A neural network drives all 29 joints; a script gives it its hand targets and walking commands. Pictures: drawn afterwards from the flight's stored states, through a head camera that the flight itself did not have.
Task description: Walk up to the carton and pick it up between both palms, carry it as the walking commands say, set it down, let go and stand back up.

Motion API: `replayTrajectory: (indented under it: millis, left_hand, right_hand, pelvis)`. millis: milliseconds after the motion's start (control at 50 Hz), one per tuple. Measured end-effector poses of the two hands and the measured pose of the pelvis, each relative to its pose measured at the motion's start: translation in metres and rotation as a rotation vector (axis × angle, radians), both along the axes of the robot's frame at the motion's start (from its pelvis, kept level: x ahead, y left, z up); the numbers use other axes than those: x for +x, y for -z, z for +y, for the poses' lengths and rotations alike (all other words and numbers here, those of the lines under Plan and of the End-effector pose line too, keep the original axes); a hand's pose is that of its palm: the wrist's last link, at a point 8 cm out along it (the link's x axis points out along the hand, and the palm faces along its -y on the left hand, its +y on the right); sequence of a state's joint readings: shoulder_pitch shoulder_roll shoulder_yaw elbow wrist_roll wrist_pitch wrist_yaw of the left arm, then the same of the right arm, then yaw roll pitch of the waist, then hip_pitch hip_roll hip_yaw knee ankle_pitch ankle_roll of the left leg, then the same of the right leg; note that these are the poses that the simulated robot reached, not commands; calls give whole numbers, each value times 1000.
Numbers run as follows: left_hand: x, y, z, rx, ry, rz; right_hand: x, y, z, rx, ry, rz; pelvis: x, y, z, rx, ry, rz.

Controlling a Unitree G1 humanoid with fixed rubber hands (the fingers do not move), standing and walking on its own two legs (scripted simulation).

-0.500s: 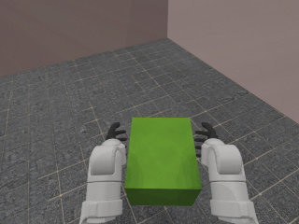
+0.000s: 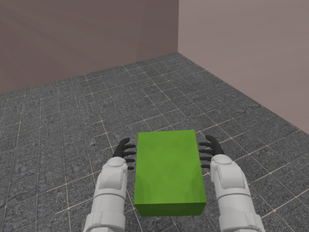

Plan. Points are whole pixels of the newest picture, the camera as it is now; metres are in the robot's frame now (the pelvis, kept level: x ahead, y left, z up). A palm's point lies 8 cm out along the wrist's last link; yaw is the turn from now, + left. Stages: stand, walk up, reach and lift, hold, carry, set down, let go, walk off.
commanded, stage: hold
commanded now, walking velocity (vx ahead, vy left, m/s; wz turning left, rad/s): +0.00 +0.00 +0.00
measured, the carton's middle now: (168, 172) +0.33 -0.02 -0.04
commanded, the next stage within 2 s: set down in 0.14 s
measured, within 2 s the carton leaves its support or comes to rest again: neither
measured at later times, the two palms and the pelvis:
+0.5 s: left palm (121, 169) +0.32 +0.11 +0.02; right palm (213, 166) +0.31 -0.15 +0.02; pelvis +0.00 +0.00 -0.01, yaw +1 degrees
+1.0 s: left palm (128, 181) +0.34 +0.11 -0.08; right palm (208, 181) +0.32 -0.15 -0.09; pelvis -0.02 +0.00 -0.04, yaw +1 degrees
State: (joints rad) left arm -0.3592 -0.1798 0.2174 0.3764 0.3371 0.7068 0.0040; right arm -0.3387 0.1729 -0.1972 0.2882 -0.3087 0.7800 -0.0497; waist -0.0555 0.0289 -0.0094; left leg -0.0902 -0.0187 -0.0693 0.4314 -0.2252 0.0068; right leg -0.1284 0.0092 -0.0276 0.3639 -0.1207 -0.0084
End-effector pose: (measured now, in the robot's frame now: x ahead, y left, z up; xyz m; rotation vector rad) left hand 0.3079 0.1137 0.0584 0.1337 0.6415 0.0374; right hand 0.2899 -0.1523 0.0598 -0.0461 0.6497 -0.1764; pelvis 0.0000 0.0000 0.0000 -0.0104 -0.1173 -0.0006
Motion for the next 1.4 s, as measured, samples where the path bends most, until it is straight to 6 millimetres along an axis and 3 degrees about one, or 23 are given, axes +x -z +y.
replayTrajectory:
  millis: [140, 260, 480, 820, 1080, 1400]
  left_hand:
    - [0, -8, -2, -28, -38, -6]
    - [-2, 0, 1, -36, -51, 25]
    - [8, 37, 2, -33, -42, 79]
    - [25, 103, -2, -16, -60, 64]
    - [32, 152, -6, -51, -120, 26]
    - [57, 207, -8, -79, -147, 14]
  right_hand:
    - [2, -12, 0, 12, 41, -12]
    - [3, -3, 2, 46, 39, 17]
    - [15, 40, 1, 33, 32, 73]
    - [27, 108, 1, 9, 38, 65]
    - [31, 161, -1, 33, 73, 29]
    - [59, 216, -4, 47, 80, 17]
  pelvis:
    - [-7, 3, 0, -1, -5, -20]
    - [-6, 5, 2, 3, -10, -47]
    - [1, 7, 3, 4, -20, 3]
    - [-6, 20, 3, 8, -16, 258]
    - [-27, 51, 2, 13, -15, 445]
    - [-34, 99, -1, 18, -15, 607]
